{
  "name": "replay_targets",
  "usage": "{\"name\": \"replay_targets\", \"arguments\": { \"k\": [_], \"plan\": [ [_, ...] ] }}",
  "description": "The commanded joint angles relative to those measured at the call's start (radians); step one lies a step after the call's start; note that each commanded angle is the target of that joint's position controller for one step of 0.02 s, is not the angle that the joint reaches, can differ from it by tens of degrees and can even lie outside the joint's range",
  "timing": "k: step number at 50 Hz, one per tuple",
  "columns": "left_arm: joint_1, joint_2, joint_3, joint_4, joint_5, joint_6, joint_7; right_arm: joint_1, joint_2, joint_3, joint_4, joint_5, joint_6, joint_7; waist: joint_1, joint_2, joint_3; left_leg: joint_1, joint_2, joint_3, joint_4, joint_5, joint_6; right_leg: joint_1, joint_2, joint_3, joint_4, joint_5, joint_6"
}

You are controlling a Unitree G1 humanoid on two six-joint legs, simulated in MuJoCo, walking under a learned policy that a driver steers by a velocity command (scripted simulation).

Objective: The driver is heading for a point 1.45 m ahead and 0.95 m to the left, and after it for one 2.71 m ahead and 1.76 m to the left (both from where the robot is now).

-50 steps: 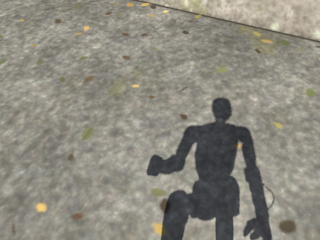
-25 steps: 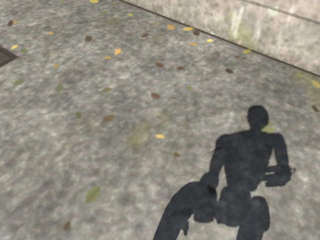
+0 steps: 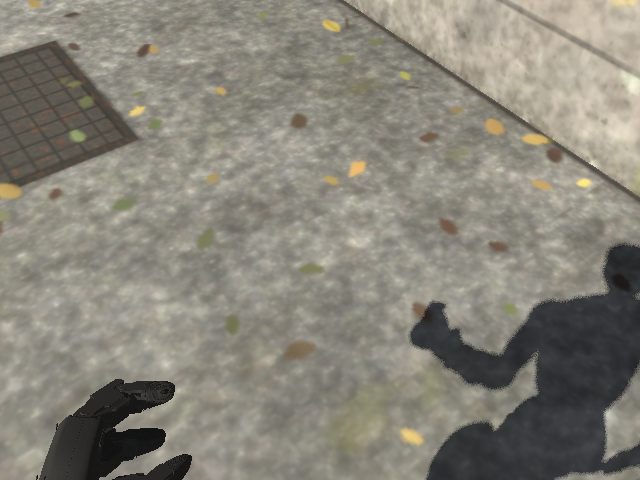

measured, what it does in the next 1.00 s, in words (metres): walks ahead, turning left: right foot, then left foot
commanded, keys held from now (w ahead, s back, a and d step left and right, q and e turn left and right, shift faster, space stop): w+q+shift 0.76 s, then w+shift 0.24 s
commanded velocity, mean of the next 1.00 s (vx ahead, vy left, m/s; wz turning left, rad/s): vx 1.00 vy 0.00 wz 0.89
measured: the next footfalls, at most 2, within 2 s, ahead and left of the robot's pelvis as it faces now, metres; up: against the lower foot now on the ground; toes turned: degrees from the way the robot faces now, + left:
right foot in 0.16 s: +0.38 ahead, -0.16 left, +0.00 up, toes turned +17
left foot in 0.64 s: +0.67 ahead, +0.23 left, +0.00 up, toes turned +41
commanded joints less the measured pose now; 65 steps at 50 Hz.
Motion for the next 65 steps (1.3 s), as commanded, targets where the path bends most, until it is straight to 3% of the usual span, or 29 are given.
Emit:
{"name": "replay_targets", "arguments": {
  "k": [1,5,7,8,9,10,11,13,15,18,25,28,31,32,33,34,35,37,40,44,51,53,55,56,57,58,59,60,65],
  "plan": [
    [-0.118,0.045,0.023,-0.101,-0.019,-0.004,0.002,-0.065,-0.171,-0.047,-0.080,0.011,-0.011,-0.017,-0.004,0.084,0.047,-0.381,0.135,-0.197,-0.160,0.150,0.076,0.359,0.130,-0.139,-0.235,0.213,0.033],
    [-0.140,0.131,0.068,-0.129,-0.067,-0.018,0.001,-0.052,-0.162,-0.056,-0.055,0.024,-0.004,-0.029,0.004,0.135,0.025,-0.109,0.191,-0.313,-0.007,0.197,0.038,0.366,0.130,-0.059,-0.405,0.141,0.022],
    [0.099,0.196,0.108,-0.091,-0.076,-0.028,0.006,-0.103,-0.180,-0.062,-0.072,-0.001,0.007,-0.023,0.149,0.151,-0.145,-0.031,0.172,-0.271,0.278,0.519,-0.011,0.615,0.113,-0.081,-0.386,0.073,-0.030],
    [0.378,0.224,0.115,-0.051,-0.072,-0.014,0.018,-0.169,-0.135,-0.040,-0.114,-0.038,0.009,-0.011,0.278,0.150,-0.342,-0.194,0.166,-0.211,0.591,0.455,-0.039,0.968,-0.032,0.022,-0.242,-0.080,-0.080],
    [0.466,0.307,0.123,-0.010,-0.025,-0.014,0.002,0.056,0.005,0.004,-0.148,0.002,0.000,0.003,0.147,-0.371,-0.549,-0.571,0.028,-0.104,0.959,-0.305,-0.086,1.367,-0.338,0.627,-0.404,-0.454,-0.284],
    [0.444,0.226,0.115,-0.012,-0.028,-0.008,-0.011,0.031,-0.082,0.011,-0.142,0.052,0.006,-0.010,0.174,-0.420,-0.491,-0.740,0.160,-0.042,1.095,-0.250,-0.082,1.328,-0.367,0.828,-0.505,-0.838,-0.273],
    [0.392,0.140,0.101,-0.026,-0.033,0.008,0.001,-0.116,-0.161,-0.006,-0.151,0.033,0.014,-0.016,0.221,-0.263,-0.296,-0.801,0.199,0.008,1.110,-0.155,-0.083,1.179,-0.297,0.641,-0.529,-0.766,-0.213],
    [0.349,0.141,0.094,0.021,-0.012,0.030,0.002,-0.294,-0.164,-0.016,-0.197,-0.022,0.010,-0.009,0.203,0.034,-0.067,-0.743,0.261,0.065,1.026,-0.066,-0.081,0.868,-0.203,0.323,-0.551,-0.336,-0.159],
    [0.298,0.093,0.079,0.058,-0.009,0.024,-0.008,-0.271,-0.121,-0.017,-0.215,0.012,0.025,0.006,0.131,-0.024,-0.006,-0.682,0.324,0.061,0.985,-0.048,-0.076,0.711,-0.164,0.170,-0.592,-0.216,-0.155],
    [0.264,0.080,0.076,0.110,-0.041,0.022,-0.023,-0.282,-0.083,-0.008,-0.240,0.016,0.052,0.012,0.084,-0.043,0.048,-0.731,0.371,0.076,0.958,-0.011,-0.078,0.626,-0.161,0.009,-0.639,-0.094,-0.154],
    [0.315,0.189,0.089,0.172,-0.018,0.024,-0.003,-0.475,-0.108,-0.004,-0.289,0.003,0.032,0.049,0.123,0.026,0.154,-0.721,0.338,0.193,0.586,0.350,-0.075,0.657,-0.125,-0.317,-0.702,0.191,-0.095],
    [0.361,0.248,0.096,0.192,-0.017,0.043,0.009,-0.536,-0.145,-0.018,-0.306,0.011,0.016,0.074,0.117,-0.006,0.120,-0.539,0.217,0.354,0.421,0.318,-0.025,0.751,-0.110,-0.406,-0.619,0.731,-0.042],
    [0.305,0.323,0.113,0.164,-0.024,0.073,0.023,-0.195,-0.263,-0.085,-0.244,0.026,0.037,0.064,-0.108,-0.150,-0.080,-0.110,0.112,0.384,0.440,0.119,0.043,0.731,-0.165,-0.398,-0.149,1.319,-0.070],
    [0.221,0.305,0.109,0.129,-0.038,0.065,0.020,0.083,-0.333,-0.128,-0.166,0.021,0.048,0.049,-0.243,-0.094,-0.172,0.270,0.138,0.277,0.292,0.208,0.101,0.506,-0.115,-0.385,0.197,1.105,-0.059],
    [0.230,0.109,0.056,0.108,-0.010,0.036,0.009,0.091,-0.351,-0.119,-0.115,0.021,0.055,0.031,-0.135,0.227,-0.103,0.413,0.251,0.025,0.278,0.216,0.135,0.185,0.089,-0.339,0.633,-0.332,-0.036],
    [0.353,0.057,0.022,0.018,-0.049,-0.015,-0.004,0.001,-0.373,-0.102,-0.190,-0.013,0.025,0.038,0.017,0.377,-0.350,0.635,0.434,-0.588,0.074,-0.145,0.365,-0.112,0.174,-0.087,0.854,-0.540,-0.040],
    [0.198,0.171,0.038,-0.008,-0.062,-0.050,-0.008,0.025,-0.295,-0.098,-0.195,-0.016,0.010,0.035,-0.076,0.182,-0.326,0.578,0.454,-0.715,-0.123,-0.354,0.300,-0.177,0.118,0.001,0.758,-0.393,-0.079],
    [0.144,0.147,0.037,-0.011,-0.065,-0.052,0.000,-0.078,-0.240,-0.077,-0.187,-0.023,-0.022,0.042,0.045,-0.086,-0.079,0.211,0.409,-0.581,-0.167,-0.250,0.220,-0.091,0.051,-0.007,0.562,-0.280,-0.079],
    [0.238,0.147,0.051,0.031,-0.032,0.004,-0.004,-0.207,-0.173,-0.053,-0.194,-0.021,-0.026,0.022,0.153,-0.031,0.020,-0.119,0.296,-0.321,-0.181,-0.063,0.192,0.076,-0.016,-0.024,0.380,-0.238,-0.010],
    [0.025,0.053,0.014,-0.039,0.004,0.019,-0.010,-0.146,-0.137,-0.035,-0.132,-0.014,-0.019,-0.022,0.062,0.034,0.099,-0.345,0.190,-0.064,-0.187,0.158,0.127,0.185,-0.011,-0.143,0.030,0.110,0.038],
    [-0.155,0.115,0.045,-0.101,-0.054,-0.002,-0.038,0.001,-0.173,-0.045,-0.029,-0.001,-0.012,-0.022,-0.043,0.109,0.101,0.019,0.319,-0.118,-0.127,0.266,0.073,0.180,0.052,-0.147,-0.359,0.229,-0.023],
    [-0.012,0.167,0.075,-0.078,-0.058,-0.001,-0.035,-0.016,-0.208,-0.053,-0.020,-0.026,0.004,-0.022,0.049,0.148,-0.001,0.157,0.348,-0.105,0.036,0.749,0.040,0.288,0.103,-0.189,-0.331,0.083,-0.069],
    [0.429,0.221,0.098,-0.004,-0.066,0.024,-0.010,-0.147,-0.216,-0.045,-0.063,-0.066,0.010,-0.009,0.300,0.166,-0.274,-0.087,0.302,-0.055,0.543,0.864,-0.010,0.852,0.004,-0.114,-0.186,-0.029,-0.138],
    [0.516,0.311,0.116,0.050,-0.032,0.023,-0.025,0.072,-0.048,-0.001,-0.066,-0.025,-0.012,0.002,0.181,-0.310,-0.493,-0.475,0.110,-0.005,1.012,0.081,-0.086,1.265,-0.249,0.451,-0.315,-0.459,-0.336],
    [0.573,0.214,0.099,0.077,-0.031,0.015,-0.040,0.053,-0.092,0.011,-0.050,0.019,-0.022,0.004,0.225,-0.372,-0.510,-0.625,0.112,-0.041,1.084,-0.187,-0.069,1.304,-0.277,0.758,-0.543,-0.764,-0.312],
    [0.493,0.143,0.083,0.079,-0.033,0.024,-0.028,-0.127,-0.163,-0.006,-0.086,0.038,-0.027,0.003,0.243,-0.236,-0.278,-0.729,0.180,0.007,1.099,-0.146,-0.052,1.168,-0.258,0.617,-0.559,-0.712,-0.267],
    [0.451,0.137,0.078,0.089,-0.023,0.034,-0.028,-0.263,-0.163,0.002,-0.121,0.014,-0.037,0.002,0.238,-0.020,-0.146,-0.707,0.212,0.047,1.048,-0.103,-0.045,0.983,-0.206,0.467,-0.566,-0.512,-0.242],
    [0.412,0.138,0.075,0.099,-0.012,0.033,-0.035,-0.313,-0.134,0.005,-0.144,-0.002,-0.047,0.005,0.188,0.042,-0.059,-0.690,0.237,0.056,0.987,-0.079,-0.044,0.835,-0.172,0.378,-0.577,-0.382,-0.250],
    [0.334,0.083,0.047,0.136,-0.044,0.021,-0.053,-0.282,-0.078,0.015,-0.135,-0.009,-0.017,0.009,0.054,-0.009,0.068,-0.660,0.342,0.084,0.770,0.003,-0.077,0.567,-0.107,0.161,-0.692,-0.192,-0.262]
  ]
}}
